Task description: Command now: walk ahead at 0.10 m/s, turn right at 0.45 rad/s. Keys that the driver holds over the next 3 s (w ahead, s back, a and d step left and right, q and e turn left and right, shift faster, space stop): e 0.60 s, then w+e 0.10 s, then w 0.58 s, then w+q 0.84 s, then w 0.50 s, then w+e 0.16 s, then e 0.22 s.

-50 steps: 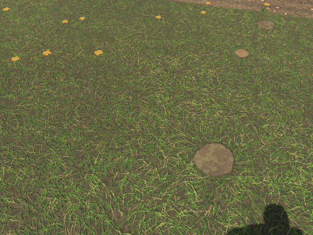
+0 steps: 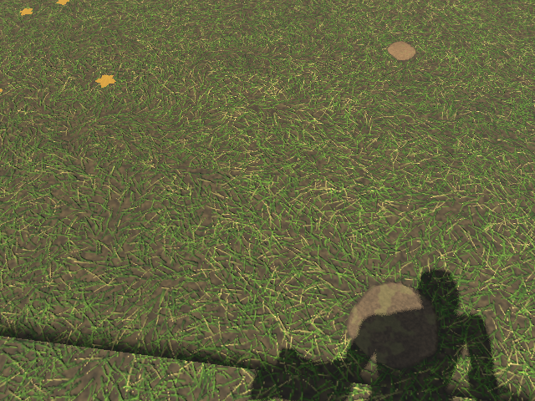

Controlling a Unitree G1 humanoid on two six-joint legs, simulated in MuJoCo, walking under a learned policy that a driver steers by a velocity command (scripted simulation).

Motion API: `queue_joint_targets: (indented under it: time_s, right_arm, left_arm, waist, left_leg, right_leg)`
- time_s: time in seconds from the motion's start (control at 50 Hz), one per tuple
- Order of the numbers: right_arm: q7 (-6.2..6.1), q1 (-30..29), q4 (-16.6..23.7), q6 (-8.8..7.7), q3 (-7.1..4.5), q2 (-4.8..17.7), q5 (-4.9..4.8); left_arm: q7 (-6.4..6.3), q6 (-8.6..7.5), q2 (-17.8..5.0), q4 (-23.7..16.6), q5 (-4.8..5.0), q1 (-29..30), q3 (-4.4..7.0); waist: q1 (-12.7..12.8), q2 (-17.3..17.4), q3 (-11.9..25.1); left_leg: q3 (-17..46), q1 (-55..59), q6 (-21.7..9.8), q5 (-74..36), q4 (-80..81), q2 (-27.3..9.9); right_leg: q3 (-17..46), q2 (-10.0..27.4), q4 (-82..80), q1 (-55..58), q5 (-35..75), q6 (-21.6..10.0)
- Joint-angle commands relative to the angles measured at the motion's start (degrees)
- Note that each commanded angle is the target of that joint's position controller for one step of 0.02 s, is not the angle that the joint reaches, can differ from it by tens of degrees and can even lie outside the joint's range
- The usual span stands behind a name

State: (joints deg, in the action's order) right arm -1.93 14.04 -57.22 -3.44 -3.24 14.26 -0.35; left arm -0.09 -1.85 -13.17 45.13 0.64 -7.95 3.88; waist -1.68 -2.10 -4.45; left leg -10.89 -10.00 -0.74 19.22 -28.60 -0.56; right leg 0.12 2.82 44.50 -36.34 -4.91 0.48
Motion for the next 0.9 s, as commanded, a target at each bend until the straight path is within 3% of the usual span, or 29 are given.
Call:
queue_joint_targets:
  time_s: [0.02,0.04,0.06,0.08,0.1,0.12,0.14,0.16,0.18,0.2,0.24,0.28,0.34,0.5,0.56,0.58,0.6,0.62,0.64,0.66,0.68,0.7,0.76,0.8,0.9]
  right_arm:
    - [-1.44,-7.5,5.5,0.76,-2.18,9.0,-1.88]
    - [-1.40,-7.3,5.5,1.62,-2.45,9.1,-2.01]
    - [-1.17,-5.4,5.6,2.38,-2.52,8.5,-1.52]
    - [-0.82,-1.8,6.3,2.88,-2.58,8.2,0.09]
    - [0.02,1.3,7.8,3.20,-1.56,5.8,1.44]
    - [0.57,0.5,8.0,3.63,-1.57,6.5,-0.20]
    - [0.53,-3.2,8.8,4.12,-1.90,7.5,-1.33]
    - [0.09,-4.2,8.5,4.63,-2.29,7.9,-0.69]
    - [-0.39,-4.3,8.4,4.99,-2.69,8.7,0.04]
    - [-0.37,-4.5,8.5,5.16,-3.00,9.0,0.44]
    - [-0.27,-5.3,8.6,5.12,-2.82,7.4,0.36]
    - [-0.43,-7.3,9.3,4.97,-2.42,6.1,0.29]
    - [-0.60,-9.7,10.1,4.78,-2.39,6.4,0.48]
    - [0.93,-9.2,11.0,2.57,-2.31,7.3,-0.30]
    - [1.65,-4.2,10.4,1.88,-2.76,8.1,0.04]
    - [1.64,-1.4,9.7,1.88,-3.35,9.5,0.52]
    - [1.49,0.8,9.7,2.27,-4.19,13.2,1.47]
    - [1.73,0.0,9.6,2.58,-4.67,16.8,2.74]
    - [1.58,-4.0,12.0,2.22,-4.15,14.3,2.64]
    - [0.99,-6.6,13.0,2.23,-3.37,11.2,1.71]
    - [0.46,-7.1,13.3,2.27,-2.95,10.0,0.57]
    - [0.20,-6.1,13.1,2.14,-2.83,9.9,-0.03]
    - [0.38,0.5,11.2,1.23,-2.58,9.9,0.49]
    - [0.90,3.3,10.1,0.56,-2.54,10.2,0.75]
    - [1.42,5.0,8.5,-0.11,-2.81,12.8,-0.37]
  left_arm:
    - [1.67,1.18,-3.6,-3.7,-1.04,-6.8,1.79]
    - [1.92,1.49,-4.4,-3.9,-1.27,-8.2,2.44]
    - [1.71,1.55,-6.6,-3.5,-1.54,-11.5,3.66]
    - [0.99,1.35,-13.4,-5.0,-1.66,-12.2,5.48]
    - [1.32,0.95,-16.3,-6.7,-2.76,-11.9,5.20]
    - [2.11,0.41,-13.8,-8.0,-2.46,-10.9,4.27]
    - [2.37,-0.12,-11.5,-9.4,-1.91,-7.0,3.59]
    - [2.03,0.15,-10.2,-10.0,-0.68,-4.2,3.22]
    - [1.35,0.60,-9.7,-10.6,-0.26,-2.4,2.98]
    - [0.86,1.02,-9.7,-11.4,-0.67,-1.4,3.02]
    - [0.08,1.34,-9.9,-12.3,-1.25,-1.8,3.07]
    - [-0.84,1.42,-10.7,-12.5,-0.85,-3.9,3.39]
    - [-1.92,2.13,-11.4,-13.3,-0.58,-4.8,3.67]
    - [-2.59,4.12,-11.8,-15.1,-0.80,-4.7,3.65]
    - [-2.83,4.77,-12.3,-15.7,0.14,-3.6,3.66]
    - [-2.91,4.84,-11.6,-15.8,0.63,-3.8,3.46]
    - [-2.87,4.96,-8.6,-15.7,0.46,-6.0,2.74]
    - [-2.81,4.38,-9.7,-18.0,1.36,-5.6,3.20]
    - [-2.58,3.73,-13.9,-17.1,0.08,-6.3,4.21]
    - [-2.28,3.77,-14.6,-15.8,0.01,-6.6,4.58]
    - [-2.23,4.15,-13.1,-14.5,-0.12,-7.9,4.34]
    - [-1.94,4.29,-12.3,-14.1,-0.31,-8.2,4.10]
    - [-1.13,3.05,-9.3,-14.3,0.40,-6.3,2.91]
    - [-1.09,2.06,-8.8,-14.4,0.45,-4.8,2.54]
    - [-0.40,0.11,-7.0,-15.9,0.25,0.1,1.21]
  waist:
    - [5.4,6.8,7.4]
    - [6.2,5.3,6.7]
    - [7.1,1.6,7.6]
    - [6.0,-12.9,7.1]
    - [2.4,-18.8,13.8]
    - [3.1,-12.4,18.1]
    - [2.8,-7.8,13.6]
    - [1.7,-1.9,10.5]
    - [0.9,-2.0,9.7]
    - [0.2,-3.5,10.1]
    - [0.3,-4.0,10.8]
    - [1.3,-3.7,11.5]
    - [2.4,-4.8,11.2]
    - [3.0,-7.3,9.9]
    - [0.4,-6.8,9.8]
    - [-0.6,-4.9,10.1]
    - [0.3,5.4,11.0]
    - [1.7,20.6,8.1]
    - [2.1,15.7,6.0]
    - [2.6,12.4,5.2]
    - [2.6,11.5,4.7]
    - [1.9,10.9,3.8]
    - [-1.0,9.3,2.7]
    - [-2.4,9.4,1.9]
    - [-3.5,10.1,0.2]
  left_leg:
    - [4.6,-3.0,-6.9,-36.8,3.1,-17.3]
    - [3.4,-3.8,-5.6,-33.1,-1.1,-16.0]
    - [1.8,-5.3,-3.6,-29.6,-9.6,-12.9]
    - [-2.0,-11.7,1.5,-13.1,-28.1,-4.6]
    - [6.9,-23.4,3.5,21.9,-44.7,4.7]
    - [15.6,-26.1,1.9,21.4,-49.6,3.8]
    - [16.2,-28.7,0.4,16.6,-50.6,3.0]
    - [16.5,-29.1,0.1,11.3,-47.9,1.4]
    - [16.9,-27.1,0.1,7.4,-43.8,-0.1]
    - [16.5,-23.9,0.4,4.8,-41.3,-0.3]
    - [15.8,-21.9,1.0,2.2,-35.7,0.7]
    - [16.7,-22.2,1.8,1.6,-30.1,1.3]
    - [17.9,-22.1,3.0,0.7,-23.7,1.6]
    - [17.6,-14.5,2.1,2.3,-10.9,2.8]
    - [16.3,-6.1,0.3,-3.2,1.9,2.5]
    - [17.0,0.0,-0.6,-7.7,6.7,-0.7]
    - [26.5,6.8,-4.2,-9.1,10.0,-12.2]
    - [40.8,3.5,-11.9,-8.1,15.1,-20.4]
    - [41.1,1.5,-13.4,-0.5,15.9,-21.8]
    - [35.8,1.6,-10.9,4.6,15.7,-18.3]
    - [32.2,3.5,-8.6,7.6,16.0,-15.2]
    - [30.8,5.7,-8.0,7.9,16.3,-15.1]
    - [27.1,8.5,-8.6,6.7,18.6,-13.7]
    - [25.8,10.4,-9.4,5.1,19.5,-13.8]
    - [21.2,8.5,-9.8,-1.8,20.6,-14.1]
  right_leg:
    - [0.0,0.2,-3.8,15.0,1.2,-3.4]
    - [-1.2,-1.1,-6.2,17.4,0.7,-4.7]
    - [-1.3,-3.0,-8.7,22.8,4.0,-6.7]
    - [13.0,4.3,-15.8,27.0,32.9,-11.5]
    - [34.7,15.4,-19.2,35.9,36.9,-21.6]
    - [38.8,16.5,-24.0,35.2,19.7,-22.6]
    - [34.8,14.3,-24.8,31.2,10.2,-19.9]
    - [30.0,11.7,-25.6,26.8,2.7,-16.4]
    - [26.9,9.9,-26.0,23.0,-1.5,-14.3]
    - [24.8,7.5,-26.4,20.1,-3.9,-13.1]
    - [22.6,5.2,-26.5,20.2,-3.3,-11.9]
    - [23.5,5.3,-26.7,22.5,-4.1,-12.2]
    - [25.8,5.0,-27.6,23.4,-11.6,-12.2]
    - [31.0,3.5,-27.4,22.3,-13.9,-12.0]
    - [32.1,1.5,-24.6,20.8,-11.0,-9.8]
    - [29.9,-1.1,-21.8,17.0,-13.4,-7.5]
    - [21.8,-7.2,-8.8,9.1,-22.8,-4.0]
    - [10.6,-14.1,2.4,-0.8,-29.9,-2.1]
    - [11.9,-8.8,10.4,-3.0,-25.6,-0.8]
    - [11.2,-7.7,12.9,-3.8,-20.5,-0.5]
    - [10.4,-7.5,15.0,-5.2,-17.2,0.2]
    - [10.3,-6.6,17.6,-8.1,-14.5,0.6]
    - [8.9,-5.3,17.0,-10.2,-10.0,1.3]
    - [9.2,-4.5,12.9,-11.0,-8.2,1.5]
    - [3.8,-0.1,-0.7,-6.0,-2.8,1.7]
